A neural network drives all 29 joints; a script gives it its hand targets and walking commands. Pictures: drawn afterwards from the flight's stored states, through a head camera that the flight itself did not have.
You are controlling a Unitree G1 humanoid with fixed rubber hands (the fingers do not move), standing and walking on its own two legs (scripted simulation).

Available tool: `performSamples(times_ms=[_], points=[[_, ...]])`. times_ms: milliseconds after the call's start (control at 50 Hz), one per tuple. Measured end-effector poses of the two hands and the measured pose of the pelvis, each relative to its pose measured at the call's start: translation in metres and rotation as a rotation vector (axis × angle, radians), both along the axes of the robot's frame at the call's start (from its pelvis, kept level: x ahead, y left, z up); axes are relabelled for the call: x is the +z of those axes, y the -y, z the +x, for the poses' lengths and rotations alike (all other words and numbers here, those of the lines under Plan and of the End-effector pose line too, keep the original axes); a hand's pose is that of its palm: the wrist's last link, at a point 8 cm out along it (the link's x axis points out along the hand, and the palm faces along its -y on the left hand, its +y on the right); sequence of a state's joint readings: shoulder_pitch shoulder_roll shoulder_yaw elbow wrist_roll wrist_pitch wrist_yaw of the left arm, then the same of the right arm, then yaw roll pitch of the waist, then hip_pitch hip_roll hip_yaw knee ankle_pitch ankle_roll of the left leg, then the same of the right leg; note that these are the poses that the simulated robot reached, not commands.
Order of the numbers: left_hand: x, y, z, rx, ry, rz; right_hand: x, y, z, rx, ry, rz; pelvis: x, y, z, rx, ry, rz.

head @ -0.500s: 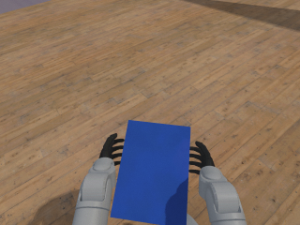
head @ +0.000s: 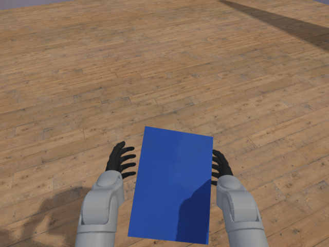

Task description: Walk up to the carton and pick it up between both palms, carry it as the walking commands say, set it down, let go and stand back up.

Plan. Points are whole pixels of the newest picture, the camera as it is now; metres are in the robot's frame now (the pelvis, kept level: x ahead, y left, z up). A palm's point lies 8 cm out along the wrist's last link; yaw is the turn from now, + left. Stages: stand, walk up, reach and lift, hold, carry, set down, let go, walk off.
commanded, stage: carry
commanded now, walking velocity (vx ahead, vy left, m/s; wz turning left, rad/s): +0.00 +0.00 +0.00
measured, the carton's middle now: (166, 182) +0.33 +0.03 -0.05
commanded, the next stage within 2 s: none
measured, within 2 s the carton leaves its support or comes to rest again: neither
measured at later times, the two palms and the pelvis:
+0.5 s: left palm (154, 104) +0.59 +0.09 +0.02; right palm (228, 105) +0.60 -0.17 +0.01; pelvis +0.30 -0.05 -0.01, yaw +0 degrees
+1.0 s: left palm (180, 59) +1.05 +0.00 -0.05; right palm (228, 66) +1.02 -0.25 -0.08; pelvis +0.75 -0.11 -0.07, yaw +4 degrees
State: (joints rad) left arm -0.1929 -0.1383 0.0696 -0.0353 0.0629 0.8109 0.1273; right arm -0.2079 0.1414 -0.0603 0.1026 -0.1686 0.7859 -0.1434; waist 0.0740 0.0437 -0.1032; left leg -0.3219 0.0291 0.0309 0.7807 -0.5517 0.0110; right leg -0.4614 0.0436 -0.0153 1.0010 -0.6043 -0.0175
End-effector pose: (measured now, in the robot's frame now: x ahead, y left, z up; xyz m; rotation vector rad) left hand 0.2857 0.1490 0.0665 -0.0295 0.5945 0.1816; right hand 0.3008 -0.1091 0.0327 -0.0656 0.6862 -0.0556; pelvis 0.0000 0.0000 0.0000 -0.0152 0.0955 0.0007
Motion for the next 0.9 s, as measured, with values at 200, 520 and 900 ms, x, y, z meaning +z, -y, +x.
performSamples(times_ms=[200, 520, 900], points=[[-0.026, 0.056, 0.13, -0.133, -0.094, 0.117, -0.003, 0.057, 0.103, -0.051, -0.032, -0.034, -0.008, 0.025, 0.122, 0.048, 0.046, 0.033], [-0.04, 0.065, 0.316, -0.05, -0.151, 0.071, -0.024, 0.063, 0.312, -0.063, -0.035, -0.01, -0.012, 0.05, 0.308, 0.026, 0.024, -0.005], [-0.089, 0.126, 0.655, -0.167, -0.104, 0.076, -0.085, 0.126, 0.621, -0.132, -0.045, 0.011, -0.066, 0.084, 0.645, -0.007, -0.01, 0.044]])
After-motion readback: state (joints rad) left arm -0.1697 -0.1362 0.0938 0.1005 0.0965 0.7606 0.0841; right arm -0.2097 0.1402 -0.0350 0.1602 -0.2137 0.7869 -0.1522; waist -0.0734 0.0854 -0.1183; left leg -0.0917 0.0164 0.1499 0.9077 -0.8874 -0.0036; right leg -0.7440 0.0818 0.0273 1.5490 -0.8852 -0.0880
